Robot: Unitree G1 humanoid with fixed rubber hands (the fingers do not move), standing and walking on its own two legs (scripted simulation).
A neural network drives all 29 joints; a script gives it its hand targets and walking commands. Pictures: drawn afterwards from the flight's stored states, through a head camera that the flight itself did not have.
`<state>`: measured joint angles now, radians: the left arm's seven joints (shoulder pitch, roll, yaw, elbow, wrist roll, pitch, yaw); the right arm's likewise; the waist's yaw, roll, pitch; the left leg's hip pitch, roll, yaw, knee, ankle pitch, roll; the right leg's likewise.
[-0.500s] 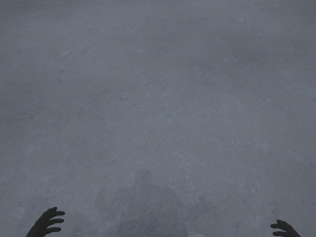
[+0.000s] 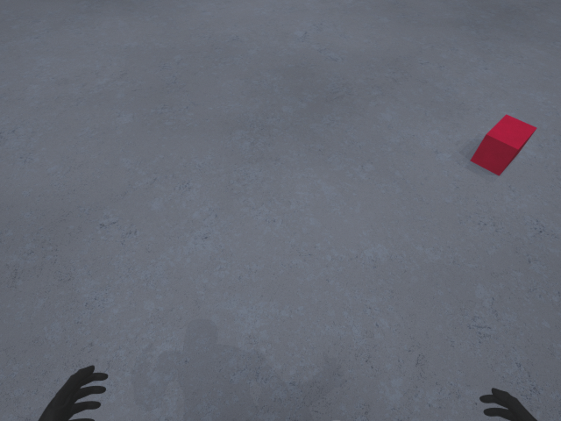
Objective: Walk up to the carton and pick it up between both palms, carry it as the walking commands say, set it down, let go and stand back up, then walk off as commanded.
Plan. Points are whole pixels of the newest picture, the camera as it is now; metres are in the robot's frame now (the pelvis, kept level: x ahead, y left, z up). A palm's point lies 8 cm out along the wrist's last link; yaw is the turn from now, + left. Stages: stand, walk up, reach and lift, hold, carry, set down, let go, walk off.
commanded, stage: walk up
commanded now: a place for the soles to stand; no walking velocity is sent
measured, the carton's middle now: (502, 144) +1.54 -1.11 -0.66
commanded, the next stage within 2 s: none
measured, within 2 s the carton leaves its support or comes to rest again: neither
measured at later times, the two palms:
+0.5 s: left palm (184, 269) +0.37 +0.20 -0.07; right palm out of the picture +0.20 -0.42 -0.06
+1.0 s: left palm (265, 196) +0.56 +0.07 -0.08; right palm out of the picture +0.28 -0.51 -0.07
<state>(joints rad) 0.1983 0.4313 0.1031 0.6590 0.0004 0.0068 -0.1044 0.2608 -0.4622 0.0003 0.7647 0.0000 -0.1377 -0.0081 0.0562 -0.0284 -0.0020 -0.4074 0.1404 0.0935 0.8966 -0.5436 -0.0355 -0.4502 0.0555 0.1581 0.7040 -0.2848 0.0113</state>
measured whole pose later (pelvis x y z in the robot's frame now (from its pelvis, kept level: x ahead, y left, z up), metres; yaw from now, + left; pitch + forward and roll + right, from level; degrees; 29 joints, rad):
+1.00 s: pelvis +0.32 -0.17 -0.01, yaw -26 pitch +2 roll -1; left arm 0.22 0.44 0.10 0.72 0.00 -0.06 -0.06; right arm 0.27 -0.47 0.00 0.76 0.00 -0.14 0.00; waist 0.04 -0.01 -0.02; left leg -0.50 0.13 0.07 0.87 -0.47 -0.03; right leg -0.44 0.03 0.10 0.79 -0.38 0.01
